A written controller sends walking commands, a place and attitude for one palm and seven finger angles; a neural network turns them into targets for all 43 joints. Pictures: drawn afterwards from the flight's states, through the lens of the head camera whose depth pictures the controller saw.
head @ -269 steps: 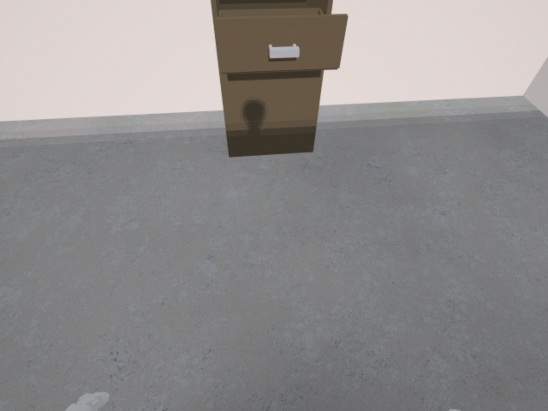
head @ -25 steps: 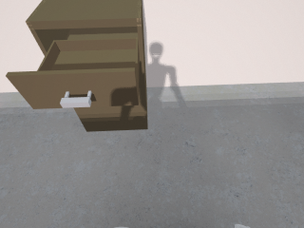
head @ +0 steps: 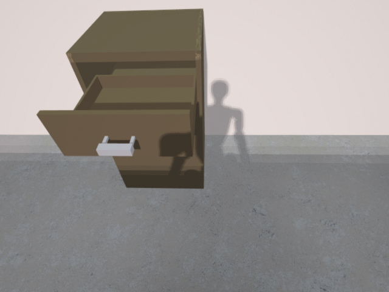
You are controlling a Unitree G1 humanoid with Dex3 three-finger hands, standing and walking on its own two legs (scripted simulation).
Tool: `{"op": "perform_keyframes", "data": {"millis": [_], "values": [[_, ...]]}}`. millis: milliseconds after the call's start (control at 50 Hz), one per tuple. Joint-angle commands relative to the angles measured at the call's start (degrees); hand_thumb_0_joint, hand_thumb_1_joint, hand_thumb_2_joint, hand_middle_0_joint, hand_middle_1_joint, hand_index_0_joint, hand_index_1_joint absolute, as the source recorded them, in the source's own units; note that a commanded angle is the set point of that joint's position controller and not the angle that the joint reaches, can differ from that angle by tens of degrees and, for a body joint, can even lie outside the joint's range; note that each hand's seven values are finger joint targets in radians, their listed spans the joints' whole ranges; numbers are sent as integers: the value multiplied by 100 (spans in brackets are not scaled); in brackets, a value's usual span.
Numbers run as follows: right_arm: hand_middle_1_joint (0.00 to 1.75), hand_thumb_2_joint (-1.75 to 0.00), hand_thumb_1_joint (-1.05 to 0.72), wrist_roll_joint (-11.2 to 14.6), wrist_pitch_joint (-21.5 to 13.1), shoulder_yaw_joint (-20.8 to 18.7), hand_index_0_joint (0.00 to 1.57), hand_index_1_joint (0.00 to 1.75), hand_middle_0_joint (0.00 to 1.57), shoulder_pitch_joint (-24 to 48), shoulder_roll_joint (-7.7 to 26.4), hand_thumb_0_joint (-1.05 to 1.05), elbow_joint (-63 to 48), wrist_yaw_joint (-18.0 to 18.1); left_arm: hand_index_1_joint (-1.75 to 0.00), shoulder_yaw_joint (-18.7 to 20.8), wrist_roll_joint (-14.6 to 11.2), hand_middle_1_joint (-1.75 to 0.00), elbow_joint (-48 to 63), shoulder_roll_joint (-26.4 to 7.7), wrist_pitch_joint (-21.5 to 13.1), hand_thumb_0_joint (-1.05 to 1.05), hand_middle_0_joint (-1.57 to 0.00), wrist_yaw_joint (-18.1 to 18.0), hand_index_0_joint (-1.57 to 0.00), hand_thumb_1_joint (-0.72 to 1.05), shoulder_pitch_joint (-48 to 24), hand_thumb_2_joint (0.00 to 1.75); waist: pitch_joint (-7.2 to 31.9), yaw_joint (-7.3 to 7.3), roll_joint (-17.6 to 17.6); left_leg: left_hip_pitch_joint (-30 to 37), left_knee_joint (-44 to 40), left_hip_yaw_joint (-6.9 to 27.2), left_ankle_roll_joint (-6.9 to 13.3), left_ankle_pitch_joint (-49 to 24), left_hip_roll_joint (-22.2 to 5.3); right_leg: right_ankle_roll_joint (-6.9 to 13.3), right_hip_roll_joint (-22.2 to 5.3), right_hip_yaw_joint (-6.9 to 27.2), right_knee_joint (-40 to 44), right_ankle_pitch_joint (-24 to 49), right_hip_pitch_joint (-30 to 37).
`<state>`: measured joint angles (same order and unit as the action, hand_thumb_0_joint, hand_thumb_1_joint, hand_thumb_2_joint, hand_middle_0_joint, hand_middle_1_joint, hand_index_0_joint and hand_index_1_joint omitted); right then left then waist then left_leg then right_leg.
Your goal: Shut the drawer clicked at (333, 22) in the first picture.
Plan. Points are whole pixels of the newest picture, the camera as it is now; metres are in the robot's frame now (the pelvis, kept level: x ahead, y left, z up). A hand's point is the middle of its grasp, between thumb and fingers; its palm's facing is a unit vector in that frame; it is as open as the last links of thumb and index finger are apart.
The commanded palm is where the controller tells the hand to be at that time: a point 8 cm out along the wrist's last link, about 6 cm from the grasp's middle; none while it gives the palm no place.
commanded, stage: take the last steps up to it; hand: left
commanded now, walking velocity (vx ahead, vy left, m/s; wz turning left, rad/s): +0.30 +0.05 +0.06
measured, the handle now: (117, 144) +0.51 +0.27 -0.02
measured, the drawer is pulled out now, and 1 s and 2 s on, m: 0.30 0.30 0.30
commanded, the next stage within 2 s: come to a stop and stand still in 0.52 s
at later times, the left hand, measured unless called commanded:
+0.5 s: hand out of the picture +0.10 +0.25 -0.18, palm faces +0.06 -0.98 -0.17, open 7.4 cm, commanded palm none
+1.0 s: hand (125, 236) +0.29 +0.22 -0.16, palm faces +0.03 -0.97 -0.24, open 7.3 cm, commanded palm none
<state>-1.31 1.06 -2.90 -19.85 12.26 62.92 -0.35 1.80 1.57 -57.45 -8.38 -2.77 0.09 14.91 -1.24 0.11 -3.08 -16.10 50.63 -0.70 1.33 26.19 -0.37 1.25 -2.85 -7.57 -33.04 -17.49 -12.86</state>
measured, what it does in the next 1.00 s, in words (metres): walks ahead: left foot, then right foot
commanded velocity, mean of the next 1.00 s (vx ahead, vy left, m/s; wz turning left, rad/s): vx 0.06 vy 0.03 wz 0.00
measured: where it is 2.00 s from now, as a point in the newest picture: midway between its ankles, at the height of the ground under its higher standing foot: outside the picture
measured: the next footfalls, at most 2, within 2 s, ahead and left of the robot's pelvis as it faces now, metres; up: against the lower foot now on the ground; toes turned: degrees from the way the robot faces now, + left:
left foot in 0.34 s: +0.21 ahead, +0.17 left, +0.00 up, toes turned +9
right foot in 0.76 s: +0.31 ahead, -0.07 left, +0.00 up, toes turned -7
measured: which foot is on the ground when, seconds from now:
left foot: up 0.00-0.32, down 0.34-0.82, up 0.84-1.00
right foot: down 0.00-0.34, up 0.36-0.74, down 0.76-1.00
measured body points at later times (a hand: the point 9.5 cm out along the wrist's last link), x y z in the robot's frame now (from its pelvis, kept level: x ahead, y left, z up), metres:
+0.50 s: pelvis +0.14 +0.07 +0.00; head +0.15 +0.09 +0.45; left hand +0.10 +0.30 -0.16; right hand +0.20 -0.16 -0.14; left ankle +0.17 +0.16 -0.73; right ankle +0.09 -0.05 -0.65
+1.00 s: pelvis +0.20 +0.05 +0.00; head +0.24 +0.03 +0.45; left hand +0.29 +0.27 -0.14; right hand +0.19 -0.17 -0.17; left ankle +0.15 +0.17 -0.69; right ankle +0.27 -0.06 -0.73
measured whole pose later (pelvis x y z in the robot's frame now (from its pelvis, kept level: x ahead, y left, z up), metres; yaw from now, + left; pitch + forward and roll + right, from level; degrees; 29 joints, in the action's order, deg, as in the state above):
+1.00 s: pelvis +0.20 +0.05 +0.00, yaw +0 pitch +0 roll +1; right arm -0.3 2.3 -3.3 -15.0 8.2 62.4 1.5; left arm 2.5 1.7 -58.2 -7.3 0.2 -2.9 6.4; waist -5.2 -0.6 -1.0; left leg -16.8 47.7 -3.1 -2.2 30.4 -0.6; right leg 1.7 -4.1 -6.0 -29.7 -9.5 -19.9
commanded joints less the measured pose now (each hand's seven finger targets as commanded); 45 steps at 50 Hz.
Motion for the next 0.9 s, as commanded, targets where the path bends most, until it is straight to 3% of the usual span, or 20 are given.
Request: {"op": "perform_keyframes", "data": {"millis": [0,60,200,240,280,300,320,340,360,420,460,520,580,640,680,720,740,760,800,880], "values": [[30,-90,-90,-31,-182,-124,20,30,20,575,231,0,-580,-85,-30,205,-16,-30,-64,-855,-62,0,-20,-142,-20,90,678,90,-859,153,938,-1933,1222,165,-70,-799,-561,595,-1805,2002,2630,-1164,161],[30,-90,-90,-16,-148,-80,20,30,20,360,15,0,-472,-114,-30,144,-18,-30,-166,-707,-152,0,-20,-129,-20,90,781,90,-668,28,1137,-1653,704,-160,-227,-1296,-570,449,-1402,987,2513,268,189],[30,-90,-90,36,-261,-47,20,30,20,1057,-148,0,-730,-198,-30,203,12,-30,-492,-909,-155,0,-20,-127,-20,90,1115,90,-579,235,1184,-1098,-1025,-592,-211,-1311,-441,524,-1406,663,2175,997,439],[30,-90,-90,45,-312,-44,20,30,20,904,-98,0,-710,-176,-30,240,7,-30,-508,-959,-104,0,-20,-136,-20,90,1032,90,-492,127,1249,-542,-1430,-633,-136,-1298,-361,478,-1378,603,1876,989,357],[30,-90,-90,14,-380,-75,20,30,20,226,63,0,-472,-104,-30,247,-23,-30,-535,-879,-41,0,-20,-131,-20,90,953,90,-273,-204,910,667,-2146,-825,-109,-1585,-168,296,-1068,297,1016,1036,-25],[30,-90,-90,-15,-423,-169,20,30,20,-426,413,0,-258,-42,-30,204,-24,-30,-516,-658,-19,0,-20,-119,-20,90,1059,90,110,-435,141,1658,-2412,-440,-21,-1560,-474,150,-780,102,-169,989,-400],[30,-90,-90,-73,-457,-310,20,30,20,-1017,1053,0,-160,46,-30,165,-90,-30,-418,-327,6,0,-20,-101,-20,90,1262,90,607,-556,-1372,2494,-2872,1417,445,-1799,-1925,-110,-87,-290,-1737,-830,-1451],[30,-90,-90,-24,-392,-292,20,30,20,-1391,1203,0,-100,94,-30,138,-67,-30,-204,-329,-14,0,-20,-110,-20,90,938,90,630,-661,-1291,2408,-3429,2241,875,-2025,-2485,-63,155,110,-2864,-1828,-1935],[30,-90,-90,-11,-397,-254,20,30,20,-1063,1059,0,-76,164,-30,129,-55,-30,-205,-297,20,0,-20,-148,-20,90,741,90,657,-594,-1374,2104,-3651,2206,905,-1624,-2520,-16,-70,501,-3585,-1590,-2161],[30,-90,-90,3,-488,-50,20,30,20,-65,332,0,-329,179,-30,162,-11,-30,-317,-295,50,0,-20,-35,-20,90,460,90,-204,-171,-258,684,-3841,1049,796,-1907,-1975,-90,-499,641,-3598,-528,-1954],[30,-90,-90,22,-535,-23,20,30,20,117,177,0,-361,194,-30,138,4,-30,-422,-131,163,0,-20,-35,-20,90,761,90,-165,45,-299,388,-3923,382,717,-2332,-1712,-186,-481,549,-3237,-155,-1610],[30,-90,-90,31,-536,-10,20,30,20,114,206,0,-351,194,-30,129,0,-30,-303,-169,252,0,-20,-37,-20,90,638,90,-273,103,-168,354,-4049,197,845,-2497,-1696,-248,-499,542,-2577,48,-1578],[30,-90,-90,15,-480,-41,20,30,20,50,254,0,-311,177,-30,130,6,-30,-133,-190,295,0,-20,-28,-20,90,289,90,-437,59,-259,345,-4155,110,851,-1930,-1621,-278,-457,448,-1843,195,-1518],[30,-90,-90,-10,-435,-9,20,30,20,48,228,0,-242,198,-30,87,-23,-30,3,-151,279,0,-20,-86,-20,90,-21,90,-465,38,-100,293,-3808,69,856,-2884,-1613,-290,-356,431,-973,225,-1029],[30,-90,-90,-4,-375,4,20,30,20,135,226,0,-168,228,-30,52,-32,-30,-113,-159,273,0,-20,-145,-20,90,179,90,-265,137,-85,345,-3273,-124,669,-3321,-1456,-307,-197,315,-214,564,-332],[30,-90,-90,45,-349,44,20,30,20,95,51,0,-42,230,-30,71,-26,-30,-261,-427,198,0,-20,-200,-20,90,493,90,-191,260,316,244,-2683,-323,214,-2888,-1007,-276,-294,526,872,1823,339],[30,-90,-90,89,-327,53,20,30,20,-79,-99,0,-22,215,-30,83,-29,-30,-293,-695,155,0,-20,-233,-20,90,521,90,-42,147,685,-9,-2508,-422,-31,-1924,-669,-70,-770,1182,847,3183,633],[30,-90,-90,126,-255,44,20,30,20,-247,-178,0,-10,178,-30,94,-57,-30,-254,-902,170,0,-20,-239,-20,90,361,90,-60,2,701,-66,-2520,-480,-151,-906,-439,196,-1243,1361,774,3794,557],[30,-90,-90,116,-64,-9,20,30,20,-473,-208,0,72,204,-30,173,-78,-30,-181,-1086,159,0,-20,-272,-20,90,206,90,385,-44,1840,275,-1825,-611,-283,-229,-245,699,-1612,1720,1039,4247,419],[30,-90,-90,123,44,-84,20,30,20,-155,-152,0,-87,246,-30,285,-18,-30,-87,-1047,237,0,-20,-342,-20,90,6,90,607,127,1206,-359,-160,-146,-308,569,-143,1133,-1825,1734,989,5140,822]]}}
